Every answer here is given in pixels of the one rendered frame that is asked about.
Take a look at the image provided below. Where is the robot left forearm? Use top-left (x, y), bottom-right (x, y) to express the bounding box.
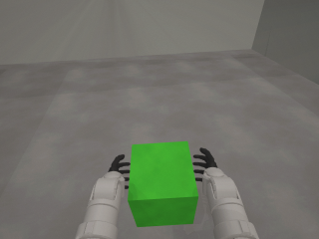
top-left (75, 171), bottom-right (126, 239)

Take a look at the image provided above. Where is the robot right forearm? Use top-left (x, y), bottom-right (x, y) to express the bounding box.
top-left (202, 167), bottom-right (259, 239)

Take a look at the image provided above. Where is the carton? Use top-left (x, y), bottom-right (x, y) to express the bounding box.
top-left (128, 141), bottom-right (198, 227)

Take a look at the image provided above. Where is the robot left hand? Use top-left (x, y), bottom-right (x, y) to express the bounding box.
top-left (108, 154), bottom-right (131, 189)

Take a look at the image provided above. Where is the robot right hand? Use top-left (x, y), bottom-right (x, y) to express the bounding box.
top-left (193, 147), bottom-right (218, 182)

